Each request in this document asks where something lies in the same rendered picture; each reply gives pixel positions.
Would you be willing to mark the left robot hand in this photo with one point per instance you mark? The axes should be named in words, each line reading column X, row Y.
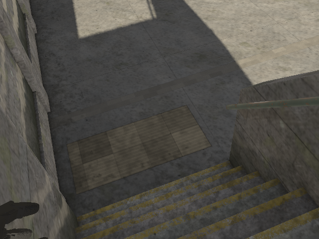
column 10, row 211

